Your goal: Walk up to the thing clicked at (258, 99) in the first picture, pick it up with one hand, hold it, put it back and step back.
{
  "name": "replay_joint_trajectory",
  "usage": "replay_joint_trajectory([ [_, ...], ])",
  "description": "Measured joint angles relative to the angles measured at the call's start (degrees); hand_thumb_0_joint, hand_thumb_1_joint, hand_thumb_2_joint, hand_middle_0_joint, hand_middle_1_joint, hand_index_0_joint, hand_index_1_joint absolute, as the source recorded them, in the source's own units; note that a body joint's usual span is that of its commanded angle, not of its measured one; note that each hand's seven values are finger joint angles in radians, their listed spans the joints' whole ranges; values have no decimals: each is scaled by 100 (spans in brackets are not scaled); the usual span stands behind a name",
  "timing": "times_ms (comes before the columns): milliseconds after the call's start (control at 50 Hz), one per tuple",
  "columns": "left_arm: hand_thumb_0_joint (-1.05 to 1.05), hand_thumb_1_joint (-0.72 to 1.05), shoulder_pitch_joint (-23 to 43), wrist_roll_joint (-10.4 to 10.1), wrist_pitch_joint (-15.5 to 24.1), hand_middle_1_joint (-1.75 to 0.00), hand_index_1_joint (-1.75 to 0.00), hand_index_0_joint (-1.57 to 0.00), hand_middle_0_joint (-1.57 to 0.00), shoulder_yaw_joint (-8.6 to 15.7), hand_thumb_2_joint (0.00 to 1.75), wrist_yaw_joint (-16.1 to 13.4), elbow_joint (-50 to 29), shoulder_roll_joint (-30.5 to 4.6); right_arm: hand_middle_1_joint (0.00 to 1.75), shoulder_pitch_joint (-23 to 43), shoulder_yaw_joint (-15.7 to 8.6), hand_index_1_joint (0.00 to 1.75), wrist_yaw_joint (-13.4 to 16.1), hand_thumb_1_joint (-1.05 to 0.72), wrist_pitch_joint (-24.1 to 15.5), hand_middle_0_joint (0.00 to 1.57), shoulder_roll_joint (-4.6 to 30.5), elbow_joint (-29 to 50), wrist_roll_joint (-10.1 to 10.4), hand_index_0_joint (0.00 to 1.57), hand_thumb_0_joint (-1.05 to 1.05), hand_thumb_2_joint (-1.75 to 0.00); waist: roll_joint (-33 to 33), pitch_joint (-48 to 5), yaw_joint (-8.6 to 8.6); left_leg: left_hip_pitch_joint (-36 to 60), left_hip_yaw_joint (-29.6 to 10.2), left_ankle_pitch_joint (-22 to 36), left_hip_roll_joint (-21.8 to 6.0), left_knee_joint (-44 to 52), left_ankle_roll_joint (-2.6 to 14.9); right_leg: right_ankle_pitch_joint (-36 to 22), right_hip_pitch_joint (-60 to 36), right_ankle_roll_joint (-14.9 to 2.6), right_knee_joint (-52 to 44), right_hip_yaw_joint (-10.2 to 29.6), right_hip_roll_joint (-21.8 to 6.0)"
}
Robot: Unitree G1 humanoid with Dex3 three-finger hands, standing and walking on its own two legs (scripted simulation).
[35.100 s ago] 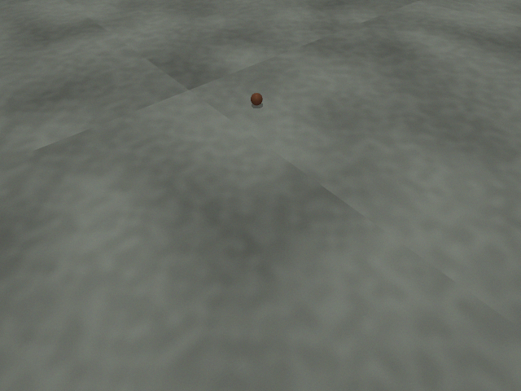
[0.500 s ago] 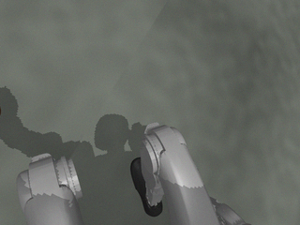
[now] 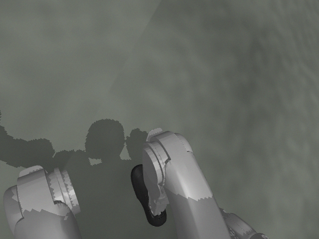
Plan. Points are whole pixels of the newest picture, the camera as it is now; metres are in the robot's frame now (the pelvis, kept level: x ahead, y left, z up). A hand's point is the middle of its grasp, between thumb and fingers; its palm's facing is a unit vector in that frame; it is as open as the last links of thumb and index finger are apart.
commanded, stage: rest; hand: left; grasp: from above
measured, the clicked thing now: out of the picture +0.44 +0.32 -0.26
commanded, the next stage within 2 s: open in 0.20 s
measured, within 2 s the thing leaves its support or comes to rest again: rests again in 0.06 s
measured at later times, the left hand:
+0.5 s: hand out of the picture +0.43 +0.32 -0.25, palm faces -0.45 -0.16 -0.88, open 10.7 cm
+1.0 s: hand out of the picture +0.44 +0.32 -0.25, palm faces -0.45 -0.15 -0.88, open 13.7 cm
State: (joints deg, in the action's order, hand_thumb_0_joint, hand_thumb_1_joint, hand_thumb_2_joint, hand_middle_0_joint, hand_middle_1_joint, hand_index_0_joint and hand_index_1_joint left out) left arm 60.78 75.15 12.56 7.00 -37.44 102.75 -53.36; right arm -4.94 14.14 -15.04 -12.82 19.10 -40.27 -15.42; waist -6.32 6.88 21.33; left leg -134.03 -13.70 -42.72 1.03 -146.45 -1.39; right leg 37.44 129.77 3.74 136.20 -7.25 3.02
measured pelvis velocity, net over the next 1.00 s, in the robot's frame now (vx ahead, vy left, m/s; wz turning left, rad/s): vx -0.01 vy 0.00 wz -0.02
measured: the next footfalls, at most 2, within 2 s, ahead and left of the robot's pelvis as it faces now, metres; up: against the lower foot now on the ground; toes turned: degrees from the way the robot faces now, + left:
none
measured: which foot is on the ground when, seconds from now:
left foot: down 0.00-1.00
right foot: down 0.00-1.00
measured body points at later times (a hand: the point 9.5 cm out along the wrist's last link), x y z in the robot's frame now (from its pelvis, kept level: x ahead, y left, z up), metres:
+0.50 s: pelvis +0.00 +0.00 +0.00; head +0.26 +0.13 +0.34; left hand +0.45 +0.32 -0.20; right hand +0.06 -0.25 -0.06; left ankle +0.06 +0.13 -0.27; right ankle +0.11 -0.13 -0.27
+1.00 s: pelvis -0.01 +0.00 +0.00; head +0.27 +0.13 +0.33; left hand +0.46 +0.33 -0.20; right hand +0.05 -0.25 -0.05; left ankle +0.06 +0.13 -0.27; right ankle +0.11 -0.13 -0.27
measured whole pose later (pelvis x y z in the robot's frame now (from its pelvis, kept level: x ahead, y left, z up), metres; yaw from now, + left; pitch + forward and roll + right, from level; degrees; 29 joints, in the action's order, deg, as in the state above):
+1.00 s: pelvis -0.01 +0.00 +0.00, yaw -1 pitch +28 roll -15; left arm 61.4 73.9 13.2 5.8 -35.9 102.0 -57.7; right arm -5.7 17.2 -15.6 -13.5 20.0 -37.3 -15.7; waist -7.4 9.1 22.1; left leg -133.8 -14.9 -42.0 1.0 -146.8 -0.7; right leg 36.4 128.5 4.1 135.1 -8.4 3.3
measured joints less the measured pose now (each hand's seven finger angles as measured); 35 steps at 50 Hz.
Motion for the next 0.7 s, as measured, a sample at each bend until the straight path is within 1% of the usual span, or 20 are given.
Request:
replay_joint_trajectory([
  [60, 0, -10, 11, 13, 7, -80, -78, -61, -54, 37, 64, 1, 13, -80, 30, 8, 20, 30, -14, -92, -39, 20, 18, 25, -9, 20, 0, -90, -25, 52, 16, -2, -18, -3, -4, -25, 10, -7, -8, 2, 2, -15, 10],
  [100, 0, -10, 14, -6, 21, -80, -78, -62, -54, 15, 64, 7, -14, -91, 30, 2, 30, 30, -19, -92, -48, 20, 32, 31, -14, 20, 0, -90, -30, 67, 2, -1, -25, -9, -9, -36, 17, -7, -14, 8, 1, -21, 16],
  [180, 0, -10, 38, -11, 14, -80, -79, -62, -54, -112, 65, -2, -25, -103, 30, 17, 74, 30, -43, -92, -50, 20, 43, 16, -19, 20, 0, -91, -38, 63, -7, -3, -37, -19, -12, -42, 30, -4, -25, 17, -12, -32, 21],
  [220, 0, -10, 55, -8, 34, -80, -78, -62, -54, -83, 65, -21, 24, -137, 30, 26, 88, 30, -56, -92, -55, 20, 46, 34, -30, 20, 0, -91, -40, 70, 5, 0, -44, -20, -10, -46, 36, -1, -39, 24, -18, -39, 20],
  [240, 0, -10, 47, -7, 40, -80, -78, -62, -54, -31, 65, -24, 29, -158, 30, 27, 96, 30, -55, -92, -59, 20, 48, 50, -31, 20, 0, -91, -40, 76, 12, 4, -50, -20, -9, -47, 37, -2, -47, 24, -23, -45, 20],
  [420, 0, -10, 82, 19, 60, -82, -80, -60, -53, 18, 64, -11, 128, -285, 30, 27, 163, 30, -55, -91, -62, 20, 78, 129, -46, 20, 0, -90, -78, 99, 56, 13, -81, 15, -1, -54, 42, -36, -79, 18, -42, -74, 22],
  [540, 0, -12, 62, 48, 70, -88, -85, -48, -43, -18, 69, -6, 106, -341, 30, 8, 174, 30, -51, -91, -54, 20, 96, 157, -68, 20, 0, -90, -84, 137, 66, 8, -90, 44, 1, -66, 50, -66, -86, 25, -44, -83, 26],
  [700, 0, -29, 104, -41, 67, -97, -94, -28, -25, -80, 82, 39, 61, -413, 30, -28, 244, 30, -53, -91, -84, 20, 105, 170, -63, 20, 0, -90, -111, 192, 79, -1, -105, 67, -2, -72, 58, -95, -88, 39, -58, -95, 34],
])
